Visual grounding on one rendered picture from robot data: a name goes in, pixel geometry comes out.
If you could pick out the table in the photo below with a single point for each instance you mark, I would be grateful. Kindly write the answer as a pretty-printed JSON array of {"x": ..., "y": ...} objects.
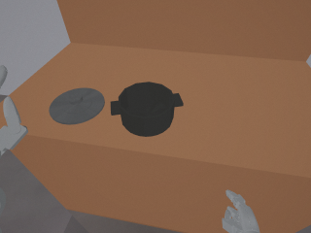
[{"x": 240, "y": 69}]

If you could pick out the pot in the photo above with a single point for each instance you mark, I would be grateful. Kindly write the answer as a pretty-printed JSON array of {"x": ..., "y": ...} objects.
[{"x": 146, "y": 109}]

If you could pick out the knob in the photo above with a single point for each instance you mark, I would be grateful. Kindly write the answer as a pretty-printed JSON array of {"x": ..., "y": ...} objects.
[{"x": 75, "y": 99}]

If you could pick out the robot right hand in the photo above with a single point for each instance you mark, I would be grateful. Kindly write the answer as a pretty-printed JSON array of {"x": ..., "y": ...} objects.
[{"x": 243, "y": 219}]

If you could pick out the robot left hand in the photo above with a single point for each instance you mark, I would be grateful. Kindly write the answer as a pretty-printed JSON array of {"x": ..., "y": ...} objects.
[{"x": 12, "y": 134}]

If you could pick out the lid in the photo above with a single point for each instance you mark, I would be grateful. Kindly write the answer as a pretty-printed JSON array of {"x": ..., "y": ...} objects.
[{"x": 63, "y": 112}]

